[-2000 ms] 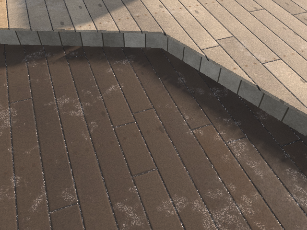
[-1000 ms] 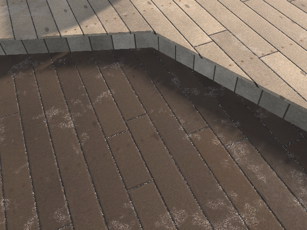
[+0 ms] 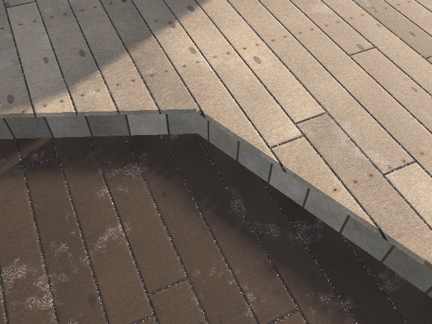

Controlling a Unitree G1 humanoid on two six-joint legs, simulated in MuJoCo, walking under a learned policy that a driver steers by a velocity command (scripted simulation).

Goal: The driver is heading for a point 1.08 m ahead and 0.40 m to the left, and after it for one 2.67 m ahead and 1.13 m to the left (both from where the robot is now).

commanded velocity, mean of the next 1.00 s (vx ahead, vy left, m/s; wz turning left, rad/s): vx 0.29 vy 0.00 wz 0.31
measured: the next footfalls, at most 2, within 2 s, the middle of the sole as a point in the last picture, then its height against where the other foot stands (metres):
right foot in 0.08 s outside the picture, level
left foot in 0.60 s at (192, 322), level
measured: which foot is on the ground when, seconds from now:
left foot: down 0.00-0.10, up 0.12-0.58, down 0.60-1.00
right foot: up 0.00-0.06, down 0.08-0.62, up 0.64-1.00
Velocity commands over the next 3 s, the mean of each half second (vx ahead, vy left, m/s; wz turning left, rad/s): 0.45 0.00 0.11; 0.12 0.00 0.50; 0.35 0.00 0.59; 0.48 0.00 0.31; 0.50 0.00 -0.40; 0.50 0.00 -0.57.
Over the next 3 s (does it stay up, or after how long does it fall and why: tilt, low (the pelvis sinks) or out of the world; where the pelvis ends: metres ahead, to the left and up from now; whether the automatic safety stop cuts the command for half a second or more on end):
stays up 1.06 0.56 0.00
